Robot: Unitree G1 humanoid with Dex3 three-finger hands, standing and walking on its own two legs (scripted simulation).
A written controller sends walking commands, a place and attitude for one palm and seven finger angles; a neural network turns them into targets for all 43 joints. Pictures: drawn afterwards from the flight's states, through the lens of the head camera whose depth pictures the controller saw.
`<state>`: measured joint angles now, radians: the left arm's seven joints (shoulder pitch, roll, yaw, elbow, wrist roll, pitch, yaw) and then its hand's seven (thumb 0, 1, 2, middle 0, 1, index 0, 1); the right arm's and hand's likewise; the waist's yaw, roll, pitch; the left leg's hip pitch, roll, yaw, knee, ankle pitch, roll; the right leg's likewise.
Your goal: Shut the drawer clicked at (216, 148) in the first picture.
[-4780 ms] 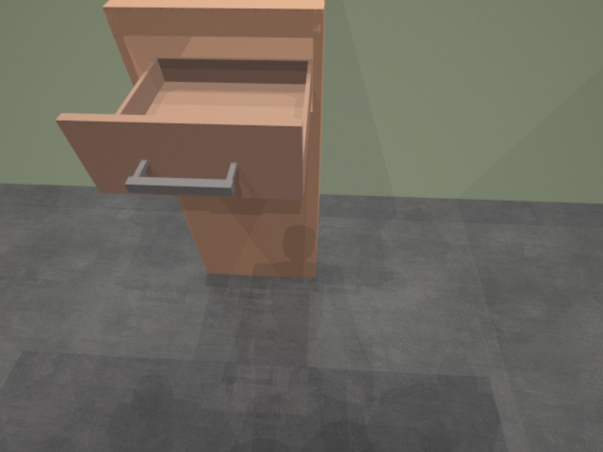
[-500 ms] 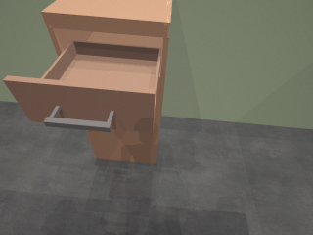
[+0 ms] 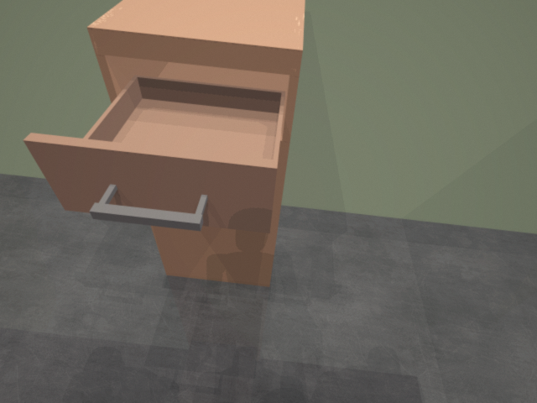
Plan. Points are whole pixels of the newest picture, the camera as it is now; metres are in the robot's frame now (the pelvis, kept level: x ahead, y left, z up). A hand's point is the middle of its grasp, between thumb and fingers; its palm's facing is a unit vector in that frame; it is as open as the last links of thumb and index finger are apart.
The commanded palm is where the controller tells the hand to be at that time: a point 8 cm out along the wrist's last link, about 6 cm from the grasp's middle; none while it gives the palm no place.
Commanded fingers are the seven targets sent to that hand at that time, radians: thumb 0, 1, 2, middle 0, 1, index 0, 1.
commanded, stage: look again from close up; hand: left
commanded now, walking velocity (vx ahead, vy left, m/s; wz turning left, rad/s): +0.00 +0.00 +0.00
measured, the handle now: (152, 206) +0.39 +0.22 +0.07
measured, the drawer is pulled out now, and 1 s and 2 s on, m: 0.30 0.30 0.30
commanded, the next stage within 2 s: shuffle to correct the standing spot in 0.16 s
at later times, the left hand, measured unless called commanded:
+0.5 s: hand out of the picture -0.01 +0.16 -0.18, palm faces +0.04 -0.99 -0.15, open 7.4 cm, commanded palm none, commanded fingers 0.00 0.90 0.90 -0.20 -0.30 -0.20 -0.30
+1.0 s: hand (167, 395) +0.17 +0.18 -0.17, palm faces -0.03 -0.97 -0.22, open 7.3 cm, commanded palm none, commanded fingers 0.00 0.90 0.90 -0.20 -0.30 -0.20 -0.30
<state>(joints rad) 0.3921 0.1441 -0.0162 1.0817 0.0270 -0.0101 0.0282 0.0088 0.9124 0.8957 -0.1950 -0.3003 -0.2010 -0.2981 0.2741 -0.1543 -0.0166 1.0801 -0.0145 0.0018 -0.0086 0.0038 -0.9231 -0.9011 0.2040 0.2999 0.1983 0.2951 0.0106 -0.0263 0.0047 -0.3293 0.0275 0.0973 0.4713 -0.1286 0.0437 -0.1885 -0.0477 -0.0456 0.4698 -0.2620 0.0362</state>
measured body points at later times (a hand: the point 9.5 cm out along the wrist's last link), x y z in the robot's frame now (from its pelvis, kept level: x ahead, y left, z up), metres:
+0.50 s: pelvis +0.03 -0.01 +0.00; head +0.03 +0.01 +0.45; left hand -0.01 +0.21 -0.17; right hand +0.01 -0.23 -0.16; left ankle +0.08 +0.09 -0.73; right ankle -0.01 -0.15 -0.74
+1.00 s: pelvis +0.12 +0.00 +0.00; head +0.13 -0.01 +0.45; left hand +0.17 +0.23 -0.15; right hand +0.09 -0.20 -0.17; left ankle +0.08 +0.09 -0.74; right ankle +0.12 -0.10 -0.74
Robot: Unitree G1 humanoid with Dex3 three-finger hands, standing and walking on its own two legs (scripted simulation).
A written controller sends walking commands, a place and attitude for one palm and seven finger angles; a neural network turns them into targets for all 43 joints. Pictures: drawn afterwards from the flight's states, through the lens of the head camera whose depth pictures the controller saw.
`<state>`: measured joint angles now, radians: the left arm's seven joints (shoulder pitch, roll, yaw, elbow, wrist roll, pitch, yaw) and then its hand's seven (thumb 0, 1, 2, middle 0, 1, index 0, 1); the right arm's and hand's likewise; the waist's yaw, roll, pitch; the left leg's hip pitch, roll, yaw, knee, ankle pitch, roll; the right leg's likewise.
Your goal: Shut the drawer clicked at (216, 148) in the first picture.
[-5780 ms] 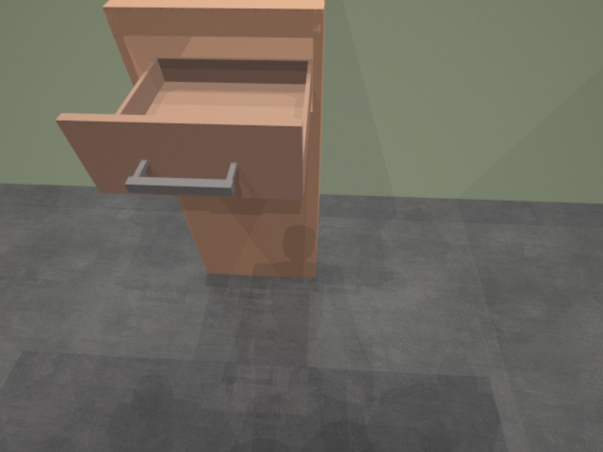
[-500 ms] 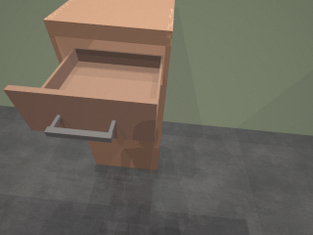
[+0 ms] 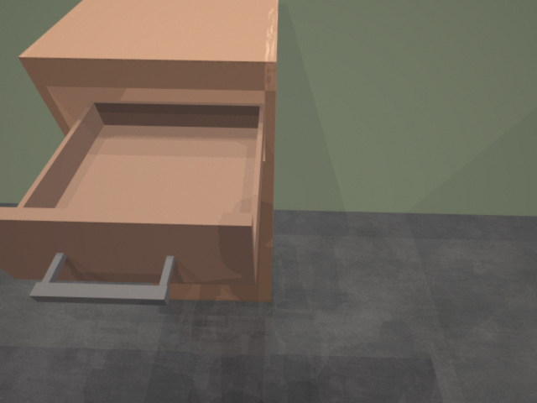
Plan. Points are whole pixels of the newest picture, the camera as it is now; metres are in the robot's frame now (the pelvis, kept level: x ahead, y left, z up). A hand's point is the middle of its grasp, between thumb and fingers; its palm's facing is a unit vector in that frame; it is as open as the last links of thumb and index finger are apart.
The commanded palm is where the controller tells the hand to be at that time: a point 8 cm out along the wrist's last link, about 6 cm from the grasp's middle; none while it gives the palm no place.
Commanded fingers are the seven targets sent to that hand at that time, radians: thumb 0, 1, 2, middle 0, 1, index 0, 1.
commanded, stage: come to a stop and stand still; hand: left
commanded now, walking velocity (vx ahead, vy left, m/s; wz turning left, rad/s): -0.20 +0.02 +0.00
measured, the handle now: (107, 278) +0.26 +0.23 +0.07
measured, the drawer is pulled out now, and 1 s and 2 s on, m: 0.30 0.30 0.30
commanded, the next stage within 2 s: look again from close up in 1.22 s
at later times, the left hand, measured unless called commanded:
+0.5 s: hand out of the picture +0.00 +0.19 -0.16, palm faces +0.00 -0.96 -0.27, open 7.3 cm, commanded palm none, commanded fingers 0.00 0.90 0.90 -0.20 -0.30 -0.20 -0.30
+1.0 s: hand out of the picture -0.04 +0.15 -0.17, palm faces +0.00 -0.98 -0.19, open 7.3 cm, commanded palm none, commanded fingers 0.00 0.90 0.90 -0.20 -0.30 -0.20 -0.30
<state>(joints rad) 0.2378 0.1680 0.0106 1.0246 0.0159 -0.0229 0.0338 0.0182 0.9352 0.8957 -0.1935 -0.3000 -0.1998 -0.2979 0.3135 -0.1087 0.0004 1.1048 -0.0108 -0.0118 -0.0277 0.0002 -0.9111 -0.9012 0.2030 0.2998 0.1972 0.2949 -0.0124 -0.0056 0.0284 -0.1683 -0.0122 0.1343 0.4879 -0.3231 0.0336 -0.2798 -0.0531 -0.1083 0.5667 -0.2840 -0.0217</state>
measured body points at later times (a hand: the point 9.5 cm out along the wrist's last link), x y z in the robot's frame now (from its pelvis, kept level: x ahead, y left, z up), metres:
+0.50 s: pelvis -0.04 +0.00 +0.00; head -0.05 -0.03 +0.45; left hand +0.01 +0.24 -0.13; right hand +0.02 -0.23 -0.16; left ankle -0.04 +0.09 -0.73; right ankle +0.01 -0.10 -0.73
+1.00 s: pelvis -0.04 -0.02 +0.01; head -0.02 -0.03 +0.46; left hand -0.04 +0.20 -0.15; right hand -0.10 -0.22 -0.16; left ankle -0.04 +0.09 -0.73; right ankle +0.01 -0.10 -0.73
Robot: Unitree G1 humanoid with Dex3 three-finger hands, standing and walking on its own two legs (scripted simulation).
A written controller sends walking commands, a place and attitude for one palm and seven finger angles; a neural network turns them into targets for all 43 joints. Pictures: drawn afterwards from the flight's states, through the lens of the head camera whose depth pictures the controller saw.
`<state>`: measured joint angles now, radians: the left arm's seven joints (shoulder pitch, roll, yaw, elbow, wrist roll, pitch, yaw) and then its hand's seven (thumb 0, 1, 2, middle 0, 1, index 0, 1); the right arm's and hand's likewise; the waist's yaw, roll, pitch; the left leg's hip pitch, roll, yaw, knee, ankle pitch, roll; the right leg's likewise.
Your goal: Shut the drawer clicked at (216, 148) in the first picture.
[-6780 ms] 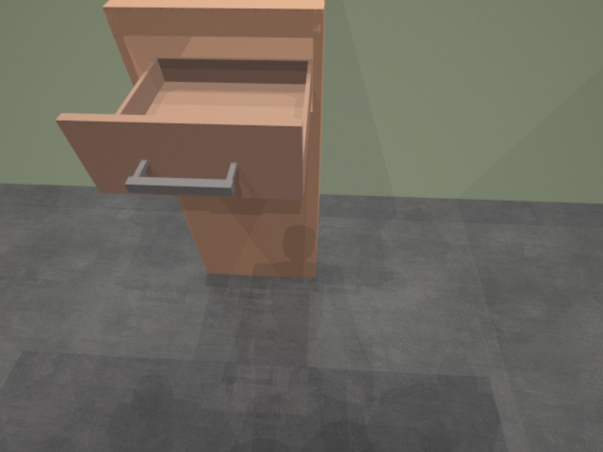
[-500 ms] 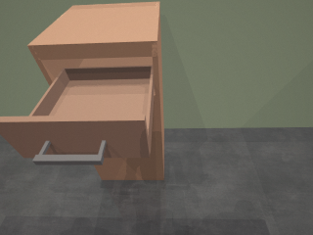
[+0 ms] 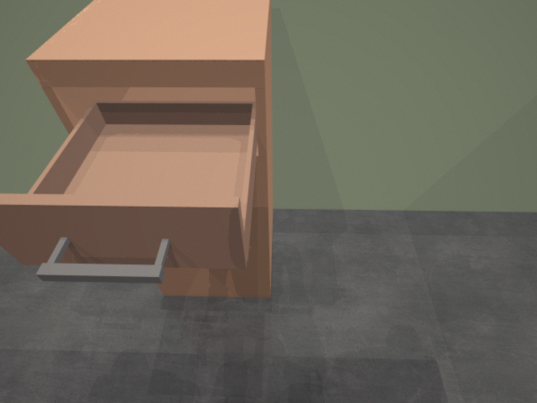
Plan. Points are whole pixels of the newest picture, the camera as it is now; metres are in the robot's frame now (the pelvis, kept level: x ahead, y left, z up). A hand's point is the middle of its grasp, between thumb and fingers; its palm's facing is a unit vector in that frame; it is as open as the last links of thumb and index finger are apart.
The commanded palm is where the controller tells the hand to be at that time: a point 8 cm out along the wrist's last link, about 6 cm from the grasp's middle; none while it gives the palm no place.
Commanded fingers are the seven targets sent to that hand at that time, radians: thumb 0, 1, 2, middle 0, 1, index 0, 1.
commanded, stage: come to a stop and stand still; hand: left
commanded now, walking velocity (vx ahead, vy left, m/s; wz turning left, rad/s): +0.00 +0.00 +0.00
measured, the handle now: (107, 259) +0.30 +0.25 +0.07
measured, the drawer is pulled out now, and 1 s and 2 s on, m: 0.30 0.30 0.30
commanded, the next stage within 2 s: look again from close up in 0.22 s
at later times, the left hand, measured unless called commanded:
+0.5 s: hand out of the picture +0.00 +0.15 -0.17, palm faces +0.03 -0.99 -0.17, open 7.3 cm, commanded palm none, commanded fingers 0.00 0.90 0.90 -0.20 -0.30 -0.20 -0.30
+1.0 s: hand out of the picture +0.03 +0.16 -0.17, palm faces +0.06 -0.98 -0.20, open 7.3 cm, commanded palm +0.12 +0.20 -0.07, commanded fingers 0.00 0.90 0.90 -0.26 -0.37 -0.26 -0.37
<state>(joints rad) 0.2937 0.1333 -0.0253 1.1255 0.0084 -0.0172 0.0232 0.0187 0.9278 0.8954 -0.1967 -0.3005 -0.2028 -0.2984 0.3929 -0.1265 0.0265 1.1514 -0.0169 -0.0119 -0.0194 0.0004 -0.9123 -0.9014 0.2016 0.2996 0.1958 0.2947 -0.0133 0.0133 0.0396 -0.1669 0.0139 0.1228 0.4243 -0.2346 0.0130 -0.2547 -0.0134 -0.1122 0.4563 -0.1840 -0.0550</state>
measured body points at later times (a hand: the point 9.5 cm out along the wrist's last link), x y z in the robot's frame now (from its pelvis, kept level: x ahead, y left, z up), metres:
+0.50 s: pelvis +0.02 +0.00 +0.00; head +0.04 -0.01 +0.45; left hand +0.00 +0.21 -0.16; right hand +0.01 -0.21 -0.17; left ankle +0.00 +0.11 -0.74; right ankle +0.04 -0.08 -0.74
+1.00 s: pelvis +0.03 -0.01 +0.00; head +0.05 -0.02 +0.45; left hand +0.03 +0.21 -0.15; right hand +0.02 -0.21 -0.17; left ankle +0.00 +0.11 -0.74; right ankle +0.04 -0.08 -0.74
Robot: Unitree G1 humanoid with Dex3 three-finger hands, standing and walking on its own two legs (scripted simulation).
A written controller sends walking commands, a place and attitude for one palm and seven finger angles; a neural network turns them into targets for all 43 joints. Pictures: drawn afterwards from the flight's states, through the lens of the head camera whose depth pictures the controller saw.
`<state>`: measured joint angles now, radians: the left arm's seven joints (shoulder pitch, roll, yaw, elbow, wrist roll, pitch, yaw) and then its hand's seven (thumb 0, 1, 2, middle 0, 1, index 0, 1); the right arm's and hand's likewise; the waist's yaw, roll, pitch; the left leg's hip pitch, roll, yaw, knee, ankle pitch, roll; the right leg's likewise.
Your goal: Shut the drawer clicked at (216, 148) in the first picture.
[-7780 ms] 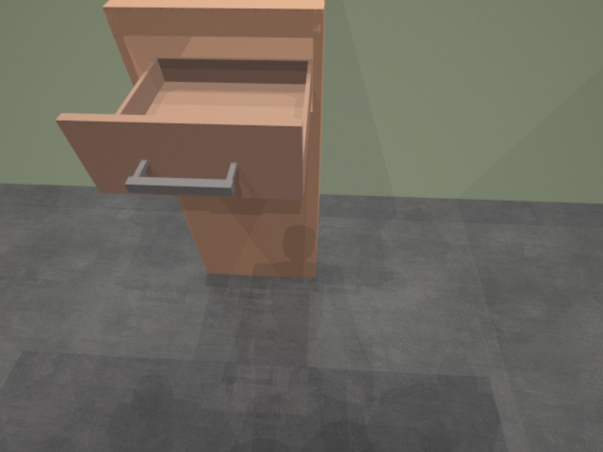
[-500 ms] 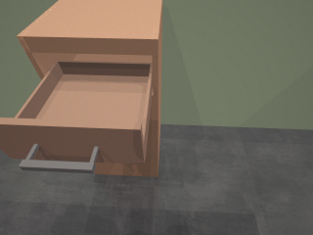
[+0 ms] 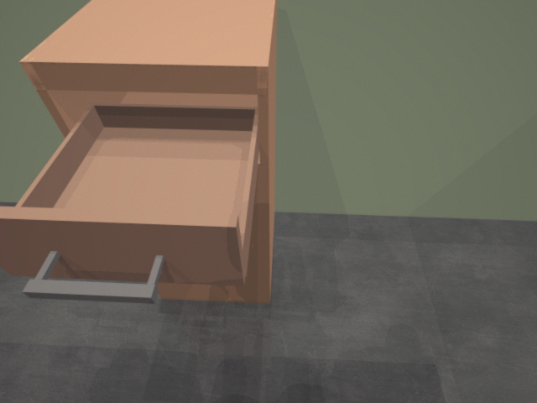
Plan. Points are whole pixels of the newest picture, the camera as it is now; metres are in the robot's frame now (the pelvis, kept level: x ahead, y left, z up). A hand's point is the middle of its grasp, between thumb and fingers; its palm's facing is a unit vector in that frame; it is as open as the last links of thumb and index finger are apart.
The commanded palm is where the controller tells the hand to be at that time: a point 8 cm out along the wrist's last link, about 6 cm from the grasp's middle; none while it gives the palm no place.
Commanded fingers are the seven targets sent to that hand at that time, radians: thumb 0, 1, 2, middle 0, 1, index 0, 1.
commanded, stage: raise the hand and make a fist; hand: left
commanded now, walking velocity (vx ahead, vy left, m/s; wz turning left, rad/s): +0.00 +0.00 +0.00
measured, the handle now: (98, 276) +0.26 +0.26 +0.07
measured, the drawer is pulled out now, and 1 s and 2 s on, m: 0.30 0.30 0.30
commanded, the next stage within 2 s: bring the fist close to the handle in 1.86 s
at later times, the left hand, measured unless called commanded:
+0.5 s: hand out of the picture +0.10 +0.18 +0.01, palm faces +0.13 -0.99 -0.04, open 5.4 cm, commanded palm +0.08 +0.23 +0.02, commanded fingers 0.00 0.90 0.90 -0.76 -0.91 -0.76 -0.91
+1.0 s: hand (98, 401) +0.11 +0.20 +0.08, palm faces +0.06 -0.99 -0.09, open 3.2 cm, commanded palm +0.06 +0.25 +0.10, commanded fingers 0.00 0.90 0.90 -1.26 -1.45 -1.26 -1.45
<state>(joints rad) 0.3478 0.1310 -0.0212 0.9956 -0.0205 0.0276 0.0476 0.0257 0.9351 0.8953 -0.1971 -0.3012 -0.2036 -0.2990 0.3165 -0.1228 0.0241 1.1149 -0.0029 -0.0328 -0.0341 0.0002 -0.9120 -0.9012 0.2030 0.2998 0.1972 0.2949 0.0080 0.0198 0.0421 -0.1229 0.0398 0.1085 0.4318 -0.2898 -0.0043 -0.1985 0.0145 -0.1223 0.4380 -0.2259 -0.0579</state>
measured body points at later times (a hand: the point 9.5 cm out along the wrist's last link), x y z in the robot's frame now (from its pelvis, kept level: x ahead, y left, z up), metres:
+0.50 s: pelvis -0.04 +0.01 -0.06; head -0.02 +0.02 +0.39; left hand +0.08 +0.23 +0.01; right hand +0.23 -0.19 -0.07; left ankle -0.04 +0.12 -0.74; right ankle +0.01 -0.08 -0.74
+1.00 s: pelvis -0.03 +0.03 -0.04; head -0.02 +0.02 +0.41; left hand +0.11 +0.25 +0.08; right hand +0.17 -0.20 -0.09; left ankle -0.04 +0.12 -0.74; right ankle +0.01 -0.08 -0.74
